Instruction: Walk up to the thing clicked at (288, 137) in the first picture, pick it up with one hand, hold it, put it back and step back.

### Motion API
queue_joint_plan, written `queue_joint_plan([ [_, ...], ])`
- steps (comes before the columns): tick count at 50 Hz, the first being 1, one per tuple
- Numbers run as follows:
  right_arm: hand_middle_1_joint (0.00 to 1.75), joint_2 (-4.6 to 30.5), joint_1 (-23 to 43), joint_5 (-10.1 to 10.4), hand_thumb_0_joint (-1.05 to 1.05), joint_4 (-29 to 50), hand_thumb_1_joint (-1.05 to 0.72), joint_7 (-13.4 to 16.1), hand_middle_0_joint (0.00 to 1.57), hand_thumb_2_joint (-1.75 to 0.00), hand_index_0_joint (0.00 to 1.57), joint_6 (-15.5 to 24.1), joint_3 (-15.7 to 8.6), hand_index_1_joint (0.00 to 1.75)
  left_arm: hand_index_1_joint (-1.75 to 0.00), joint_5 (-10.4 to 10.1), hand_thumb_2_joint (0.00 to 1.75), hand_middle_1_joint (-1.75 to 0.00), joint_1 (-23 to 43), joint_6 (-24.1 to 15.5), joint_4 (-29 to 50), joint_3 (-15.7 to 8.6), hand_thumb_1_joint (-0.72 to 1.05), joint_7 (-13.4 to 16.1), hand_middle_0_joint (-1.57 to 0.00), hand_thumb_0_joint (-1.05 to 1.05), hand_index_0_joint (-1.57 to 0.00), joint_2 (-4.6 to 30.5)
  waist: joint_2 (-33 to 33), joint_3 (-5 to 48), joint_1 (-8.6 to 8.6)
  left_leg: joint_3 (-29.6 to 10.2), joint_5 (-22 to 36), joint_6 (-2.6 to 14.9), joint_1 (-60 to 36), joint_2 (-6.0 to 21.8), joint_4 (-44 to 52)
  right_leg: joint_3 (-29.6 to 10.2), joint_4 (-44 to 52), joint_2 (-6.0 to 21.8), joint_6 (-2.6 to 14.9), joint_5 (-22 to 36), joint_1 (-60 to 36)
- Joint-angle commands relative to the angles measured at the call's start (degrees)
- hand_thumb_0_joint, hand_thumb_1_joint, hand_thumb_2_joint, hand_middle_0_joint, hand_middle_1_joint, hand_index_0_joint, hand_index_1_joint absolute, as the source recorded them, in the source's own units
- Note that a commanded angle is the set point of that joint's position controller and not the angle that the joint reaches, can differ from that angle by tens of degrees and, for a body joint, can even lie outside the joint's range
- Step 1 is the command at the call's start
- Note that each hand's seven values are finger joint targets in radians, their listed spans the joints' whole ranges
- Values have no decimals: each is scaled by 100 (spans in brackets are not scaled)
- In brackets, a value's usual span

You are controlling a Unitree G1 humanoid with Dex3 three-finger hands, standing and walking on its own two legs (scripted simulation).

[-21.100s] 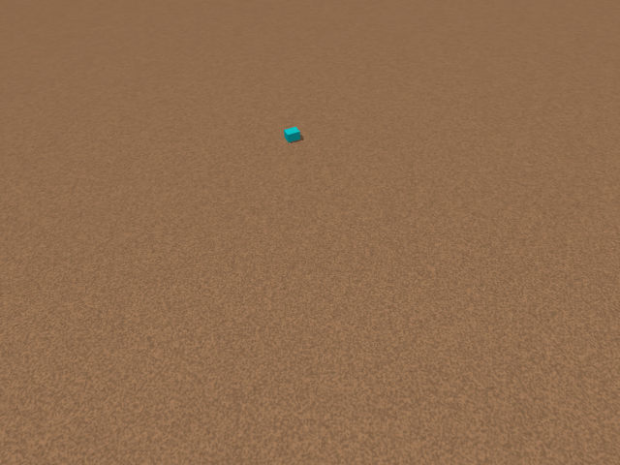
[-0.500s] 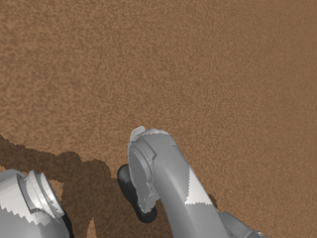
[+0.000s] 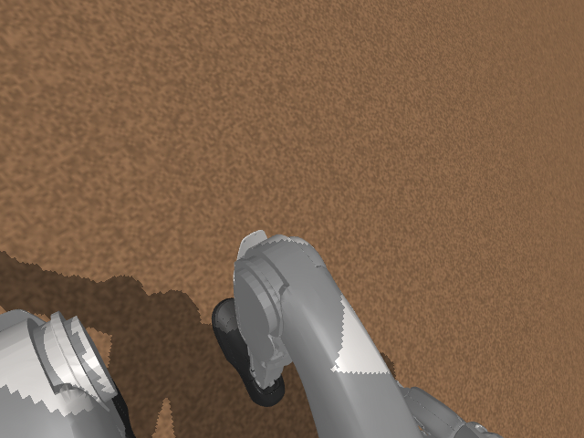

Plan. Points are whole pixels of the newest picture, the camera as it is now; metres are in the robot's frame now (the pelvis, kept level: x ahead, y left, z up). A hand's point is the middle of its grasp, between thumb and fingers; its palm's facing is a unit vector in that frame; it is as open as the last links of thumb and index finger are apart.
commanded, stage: close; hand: left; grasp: from above
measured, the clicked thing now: out of the picture +0.43 +0.36 -0.29
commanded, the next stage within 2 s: settle in 0.78 s
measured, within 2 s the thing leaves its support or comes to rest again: leaves its support in 1.12 s
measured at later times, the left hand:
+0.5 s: hand out of the picture +0.42 +0.35 -0.26, palm faces -0.36 -0.27 -0.89, open 8.7 cm
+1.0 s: hand out of the picture +0.42 +0.35 -0.26, palm faces -0.36 -0.27 -0.89, open 8.5 cm
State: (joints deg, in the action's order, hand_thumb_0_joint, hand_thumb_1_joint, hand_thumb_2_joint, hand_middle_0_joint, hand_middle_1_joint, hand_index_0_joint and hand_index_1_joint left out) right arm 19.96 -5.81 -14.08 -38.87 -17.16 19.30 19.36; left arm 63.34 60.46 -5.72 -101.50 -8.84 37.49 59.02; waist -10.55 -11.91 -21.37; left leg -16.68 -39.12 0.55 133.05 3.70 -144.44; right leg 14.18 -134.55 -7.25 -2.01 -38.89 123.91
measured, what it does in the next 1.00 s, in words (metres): stands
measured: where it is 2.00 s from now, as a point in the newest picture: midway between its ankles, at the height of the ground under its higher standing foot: (192, 405)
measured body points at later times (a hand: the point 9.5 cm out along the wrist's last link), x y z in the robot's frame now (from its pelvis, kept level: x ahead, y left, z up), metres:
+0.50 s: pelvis +0.00 +0.00 +0.00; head +0.27 +0.15 +0.33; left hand +0.43 +0.36 -0.21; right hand +0.06 -0.24 -0.05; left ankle +0.07 +0.13 -0.28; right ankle +0.11 -0.10 -0.28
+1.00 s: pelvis +0.00 +0.00 +0.00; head +0.27 +0.15 +0.33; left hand +0.44 +0.36 -0.21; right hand +0.06 -0.24 -0.05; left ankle +0.07 +0.13 -0.28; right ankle +0.11 -0.10 -0.28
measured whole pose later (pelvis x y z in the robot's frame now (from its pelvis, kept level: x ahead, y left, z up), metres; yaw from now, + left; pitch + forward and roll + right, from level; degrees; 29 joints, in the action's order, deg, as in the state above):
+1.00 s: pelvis +0.00 +0.00 +0.00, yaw +0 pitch +25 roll -15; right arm 19.8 -6.0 -13.8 -39.0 -16.8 18.8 19.5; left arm 62.1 59.7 -5.1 -100.4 -8.6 37.0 58.5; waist -10.1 -11.8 -21.2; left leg -17.0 -39.2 0.3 132.7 3.8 -144.1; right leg 14.4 -134.1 -7.4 -1.8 -38.6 123.8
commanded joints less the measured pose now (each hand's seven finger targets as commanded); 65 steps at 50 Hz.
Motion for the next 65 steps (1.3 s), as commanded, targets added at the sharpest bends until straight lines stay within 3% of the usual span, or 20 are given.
queue_joint_plan([
  [1,30,1887,-1006,14,0,-102,-89,55,20,-90,20,-17,-521,30,-62,-34,55,-64,1145,19,478,-20,10,296,-57,0,-59,1154,3383,3622,-249,466,1087,-96,-2889,258,1486,341,1218,-214,296,1602,-1999],
  [4,30,1875,-1038,37,0,-138,-89,39,20,-90,20,-20,-532,30,-59,-52,49,-63,1280,45,667,-39,16,294,-59,0,-62,1156,3554,3729,-225,402,1288,-133,-3067,271,1513,415,1116,-198,310,1710,-1846],
  [6,30,1913,-960,32,0,-64,-89,10,20,-90,20,0,-569,30,-58,-29,45,-62,1267,85,559,179,19,241,-61,0,-65,1000,3451,3434,-329,426,1114,-114,-2948,266,1479,385,1124,-200,304,1607,-1765],
  [7,30,1922,-1000,44,0,-106,-89,29,20,-90,20,-23,-547,30,-57,-70,45,-61,1142,90,560,-25,20,288,-62,0,-66,1136,3382,3549,-251,418,1143,-109,-2896,267,1520,396,1186,-219,303,1614,-1876],
  [9,30,1924,-985,43,0,-49,-90,24,20,-90,20,-23,-568,30,-55,-63,41,-60,1185,73,523,97,23,258,-64,0,-69,1055,3352,3382,-302,497,1006,-70,-2770,238,1489,346,1239,-213,302,1516,-1867],
  [11,30,1866,-1045,55,0,-49,-89,14,20,-90,20,-22,-497,30,-55,-64,44,-59,1245,55,694,-36,26,255,-67,0,-71,1281,3211,3493,-251,500,1075,-37,-2687,241,1377,324,1252,-202,269,1583,-1943],
  [12,30,1901,-1030,51,0,-73,-89,23,20,-90,20,-27,-519,30,-55,-108,43,-60,1144,61,616,-56,28,255,-67,0,-72,1197,3198,3575,-257,477,1058,-54,-2739,244,1452,348,1242,-208,286,1558,-1975],
  [34,30,1915,-1018,52,0,-39,-90,72,20,-90,20,25,-499,30,-43,-27,41,-46,1335,-5,567,107,74,176,-107,0,-110,1266,3215,3304,-324,477,780,-59,-2713,240,1461,330,1261,-171,278,1296,-1758],
  [44,30,1911,-1057,63,0,-83,-90,78,20,-90,20,-18,-537,30,-43,-120,48,-43,1104,11,566,78,87,168,-120,0,-121,1109,3330,3582,-246,414,1065,-101,-2939,264,1535,377,1206,-200,302,1531,-1886],
  [47,30,1873,-1075,60,0,-80,-90,84,20,-90,20,-45,-497,30,-45,-153,43,-49,1155,30,587,88,81,166,-116,0,-120,1137,3266,3536,-282,504,1066,-53,-2769,243,1442,304,1287,-218,275,1607,-2039],
  [50,30,1879,-1135,79,0,-129,-90,90,20,-90,20,-47,-569,30,-47,-155,46,-50,1344,83,846,-20,82,116,-117,0,-120,1293,3494,3638,-204,503,983,-74,-2865,239,1501,329,1263,-186,304,1445,-1839],
  [51,30,1885,-1064,85,0,-71,-90,91,20,-90,20,-48,-608,30,-47,-170,46,-50,1344,107,848,156,82,64,-116,0,-120,1091,3489,3611,-224,500,921,-78,-2880,238,1520,285,1270,-189,320,1402,-1843],
  [52,30,1897,-1139,106,0,-151,-90,92,20,-90,20,-53,-610,30,-46,-165,47,-49,1396,124,1069,-37,80,64,-116,0,-119,1303,3565,3833,-190,435,1050,-108,-3041,249,1582,361,1208,-166,321,1497,-1820],
  [54,30,1891,-1136,119,0,-138,-90,81,20,-90,20,-59,-677,30,-46,-136,47,-48,1362,141,1280,-60,80,57,-117,0,-120,1239,3836,4072,-97,455,1258,-139,-3233,240,1597,354,1150,-158,341,1659,-1837],
  [55,30,1871,-1080,132,0,-149,-90,85,20,-90,20,-81,-709,30,-46,-130,45,-50,1164,177,1187,-55,82,48,-116,0,-120,1150,3863,4113,1,466,1255,-157,-3261,241,1641,348,1129,-173,357,1649,-1801],
  [57,30,1817,-1116,158,0,-184,-90,58,20,-90,20,-109,-777,30,-46,-103,46,-49,1242,232,1223,14,84,-22,-118,0,-122,1042,3741,3930,-56,517,1095,-111,-3018,219,1603,306,1178,-172,350,1546,-1648],
  [61,30,1731,-1063,253,0,-153,-90,25,20,-90,20,-126,-918,30,-45,-203,45,-49,1335,288,2123,32,83,-181,-116,0,-120,816,4065,4498,236,594,1368,-147,-3320,178,1703,253,1134,-148,381,1694,-1641],
  [62,30,1680,-1079,296,0,-175,-90,14,20,-90,20,-144,-952,30,-46,-196,45,-50,1007,355,1820,107,83,-237,-116,0,-120,634,3933,4401,262,622,1324,-123,-3195,162,1694,229,1135,-160,384,1668,-1566],
  [64,30,1683,-1245,348,0,-286,-90,-10,20,-90,20,-196,-1101,30,-45,-232,46,-49,802,438,1863,-28,82,-334,-115,0,-119,570,3730,4537,359,677,1367,-84,-3066,141,1666,175,1179,-160,366,1715,-1574],
  [65,30,1609,-1231,369,0,-221,-90,-37,20,-90,20,-213,-1130,30,-46,-242,48,-50,1007,456,2192,178,84,-424,-116,0,-120,326,3819,4585,318,715,1404,-90,-3114,122,1710,131,1179,-145,384,1727,-1562],
])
